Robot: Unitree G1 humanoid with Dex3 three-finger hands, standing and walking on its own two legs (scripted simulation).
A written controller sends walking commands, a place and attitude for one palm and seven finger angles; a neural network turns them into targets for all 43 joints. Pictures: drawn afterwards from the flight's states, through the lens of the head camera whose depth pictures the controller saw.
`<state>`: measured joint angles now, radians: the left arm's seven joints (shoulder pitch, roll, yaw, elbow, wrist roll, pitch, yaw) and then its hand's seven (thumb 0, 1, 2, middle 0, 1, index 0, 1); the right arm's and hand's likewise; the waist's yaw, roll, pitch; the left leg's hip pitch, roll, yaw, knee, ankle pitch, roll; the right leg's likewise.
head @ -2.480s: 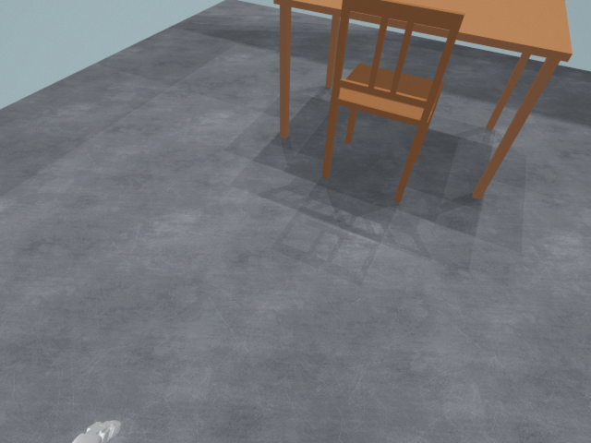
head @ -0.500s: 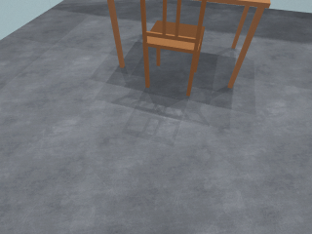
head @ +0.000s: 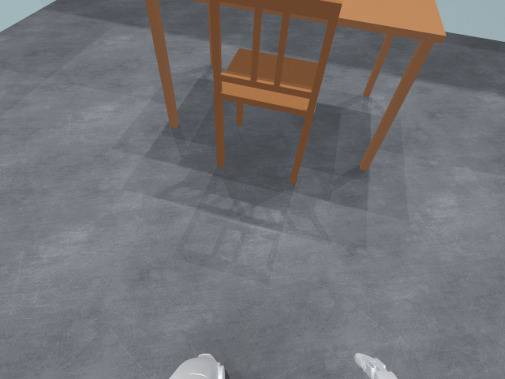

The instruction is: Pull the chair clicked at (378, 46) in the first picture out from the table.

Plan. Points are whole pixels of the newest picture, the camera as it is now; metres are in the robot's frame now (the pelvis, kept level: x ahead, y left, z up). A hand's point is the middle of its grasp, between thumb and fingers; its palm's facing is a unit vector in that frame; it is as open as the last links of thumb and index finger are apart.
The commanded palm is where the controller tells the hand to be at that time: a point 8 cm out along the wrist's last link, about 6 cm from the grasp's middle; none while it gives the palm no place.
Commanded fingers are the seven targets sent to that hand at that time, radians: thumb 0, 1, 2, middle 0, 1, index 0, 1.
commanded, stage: walk to a spot facing it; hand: left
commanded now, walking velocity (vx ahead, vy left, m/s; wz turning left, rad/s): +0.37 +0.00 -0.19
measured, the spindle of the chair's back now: (256, 46) +1.15 +0.08 -0.07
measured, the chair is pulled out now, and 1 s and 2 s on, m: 0.00 0.00 0.00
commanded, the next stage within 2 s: take the last steps up to it in 0.48 s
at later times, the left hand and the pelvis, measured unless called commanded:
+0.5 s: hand (200, 266) +0.34 +0.14 -0.15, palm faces -0.21 -0.97 -0.15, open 7.4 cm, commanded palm none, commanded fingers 0.00 0.90 0.90 -0.20 -0.30 -0.20 -0.30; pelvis +0.22 -0.01 +0.02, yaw -9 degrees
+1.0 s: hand (204, 227) +0.46 +0.15 -0.17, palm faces -0.13 -0.98 -0.13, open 7.4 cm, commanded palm none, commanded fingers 0.00 0.90 0.90 -0.20 -0.30 -0.20 -0.30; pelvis +0.42 -0.02 +0.01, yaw -11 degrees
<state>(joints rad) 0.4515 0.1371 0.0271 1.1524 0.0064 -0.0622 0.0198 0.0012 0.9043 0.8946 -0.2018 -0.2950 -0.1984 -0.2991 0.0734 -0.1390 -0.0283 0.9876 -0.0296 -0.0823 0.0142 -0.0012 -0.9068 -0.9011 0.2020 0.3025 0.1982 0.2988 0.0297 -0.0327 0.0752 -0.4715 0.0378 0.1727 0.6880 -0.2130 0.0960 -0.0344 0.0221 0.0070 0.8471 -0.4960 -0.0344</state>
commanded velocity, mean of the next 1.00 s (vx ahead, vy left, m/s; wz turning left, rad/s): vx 0.31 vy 0.00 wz -0.16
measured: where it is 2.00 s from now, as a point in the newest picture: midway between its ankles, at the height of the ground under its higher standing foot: (283, 266)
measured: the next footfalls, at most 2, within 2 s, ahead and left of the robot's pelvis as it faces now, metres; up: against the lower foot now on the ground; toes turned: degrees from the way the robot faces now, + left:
right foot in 0.54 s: +0.36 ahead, -0.16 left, +0.00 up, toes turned -19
left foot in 0.94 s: +0.53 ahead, +0.07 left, +0.00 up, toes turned -1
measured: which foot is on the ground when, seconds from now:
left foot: down 0.00-0.54, up 0.56-0.92, down 0.94-1.00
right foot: up 0.00-0.52, down 0.54-0.94, up 0.96-1.00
